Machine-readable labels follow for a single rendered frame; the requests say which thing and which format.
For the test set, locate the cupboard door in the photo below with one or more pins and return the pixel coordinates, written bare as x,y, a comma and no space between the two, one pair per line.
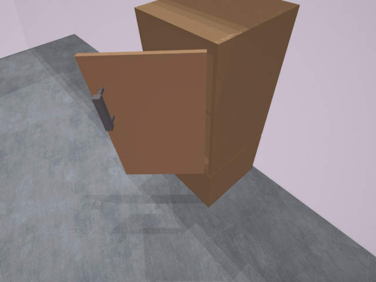
158,99

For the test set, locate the handle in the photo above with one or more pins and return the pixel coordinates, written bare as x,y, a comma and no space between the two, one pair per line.
102,110

